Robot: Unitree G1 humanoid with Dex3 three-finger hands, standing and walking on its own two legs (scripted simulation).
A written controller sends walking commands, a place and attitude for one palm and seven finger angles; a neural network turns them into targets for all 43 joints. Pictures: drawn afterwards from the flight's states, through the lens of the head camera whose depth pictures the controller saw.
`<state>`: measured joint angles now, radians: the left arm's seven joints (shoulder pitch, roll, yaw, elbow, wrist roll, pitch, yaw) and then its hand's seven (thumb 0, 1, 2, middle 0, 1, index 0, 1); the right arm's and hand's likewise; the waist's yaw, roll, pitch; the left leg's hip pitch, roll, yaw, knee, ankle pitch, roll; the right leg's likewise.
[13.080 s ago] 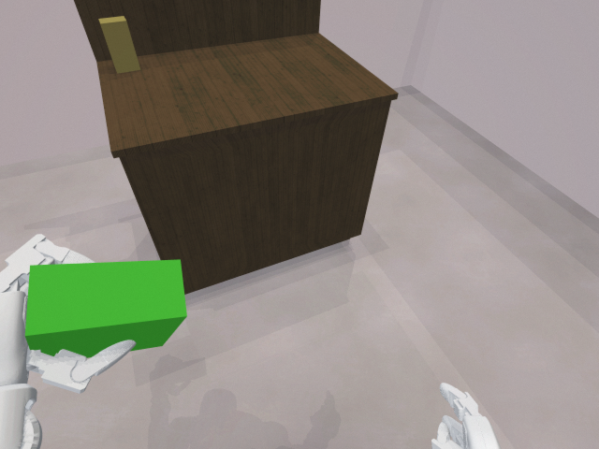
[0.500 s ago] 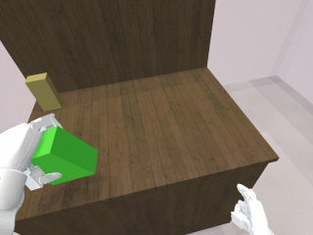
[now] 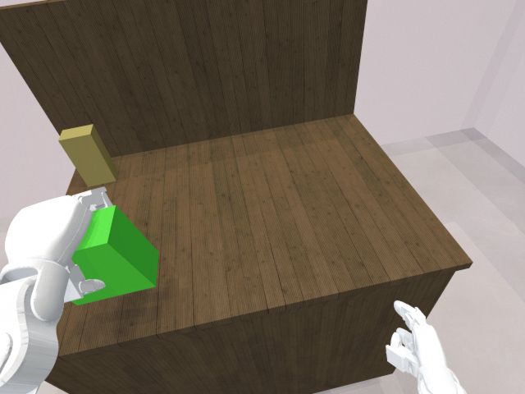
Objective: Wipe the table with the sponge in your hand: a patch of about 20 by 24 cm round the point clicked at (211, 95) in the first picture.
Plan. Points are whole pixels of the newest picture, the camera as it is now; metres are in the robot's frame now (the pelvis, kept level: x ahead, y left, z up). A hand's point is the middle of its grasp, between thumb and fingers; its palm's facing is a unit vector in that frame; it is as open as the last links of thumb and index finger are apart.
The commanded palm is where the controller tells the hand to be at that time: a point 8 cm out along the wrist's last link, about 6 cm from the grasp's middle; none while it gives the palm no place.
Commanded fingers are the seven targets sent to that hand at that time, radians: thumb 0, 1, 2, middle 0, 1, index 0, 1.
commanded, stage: turn the palm down, sponge in hand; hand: left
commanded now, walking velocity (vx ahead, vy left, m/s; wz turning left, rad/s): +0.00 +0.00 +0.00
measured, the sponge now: (104, 265) +0.23 +0.28 +0.11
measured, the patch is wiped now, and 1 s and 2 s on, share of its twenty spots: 0.00 0.00 0.00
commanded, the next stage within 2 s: move the sponge above the wiping area in 0.52 s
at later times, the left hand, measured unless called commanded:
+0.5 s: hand (85, 256) +0.22 +0.28 +0.15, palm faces +0.09 -0.07 -0.99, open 10.3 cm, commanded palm +0.18 +0.27 +0.22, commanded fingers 0.00 0.10 1.30 -1.20 -1.60 -1.20 -1.60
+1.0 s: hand (96, 257) +0.23 +0.28 +0.13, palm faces +0.08 -0.09 -0.99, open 10.3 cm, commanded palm +0.20 +0.27 +0.21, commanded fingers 0.00 0.10 1.30 -1.20 -1.60 -1.20 -1.60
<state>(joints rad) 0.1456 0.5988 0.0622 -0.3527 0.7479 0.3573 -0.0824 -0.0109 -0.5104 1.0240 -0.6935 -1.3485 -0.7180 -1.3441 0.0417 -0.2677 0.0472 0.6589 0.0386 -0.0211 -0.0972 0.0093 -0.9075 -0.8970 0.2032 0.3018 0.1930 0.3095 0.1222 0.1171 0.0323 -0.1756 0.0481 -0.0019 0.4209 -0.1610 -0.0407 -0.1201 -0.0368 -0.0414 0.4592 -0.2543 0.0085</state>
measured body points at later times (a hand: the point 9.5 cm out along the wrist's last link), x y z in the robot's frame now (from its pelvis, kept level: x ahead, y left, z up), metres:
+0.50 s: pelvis -0.01 +0.00 +0.00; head -0.03 -0.06 +0.45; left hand +0.21 +0.28 +0.20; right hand +0.25 -0.20 -0.08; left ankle +0.05 +0.15 -0.74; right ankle +0.00 -0.13 -0.74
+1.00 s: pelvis -0.01 +0.01 +0.00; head -0.02 -0.04 +0.45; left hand +0.22 +0.28 +0.19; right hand +0.25 -0.20 -0.08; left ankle +0.05 +0.15 -0.74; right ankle +0.00 -0.13 -0.74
